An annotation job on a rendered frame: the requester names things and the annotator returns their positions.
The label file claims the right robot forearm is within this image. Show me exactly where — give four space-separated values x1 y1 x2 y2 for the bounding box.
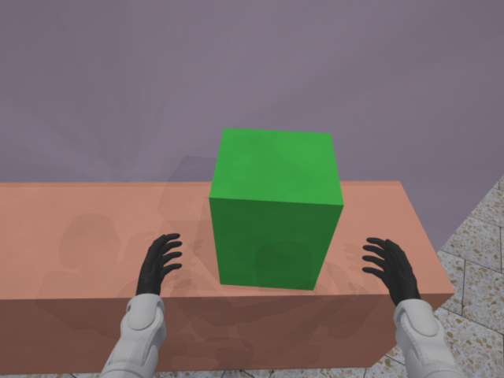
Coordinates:
394 299 467 378

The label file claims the pedestal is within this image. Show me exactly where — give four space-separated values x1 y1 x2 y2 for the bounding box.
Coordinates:
0 181 455 375

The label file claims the robot left hand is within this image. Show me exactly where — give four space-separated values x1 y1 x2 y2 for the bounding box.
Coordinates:
135 233 182 296

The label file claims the carton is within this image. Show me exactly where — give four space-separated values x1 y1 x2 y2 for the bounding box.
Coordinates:
209 128 344 291

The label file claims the robot right hand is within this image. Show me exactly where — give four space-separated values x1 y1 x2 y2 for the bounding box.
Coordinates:
362 238 421 307

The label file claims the left robot forearm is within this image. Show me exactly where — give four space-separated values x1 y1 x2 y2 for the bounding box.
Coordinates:
99 294 166 378

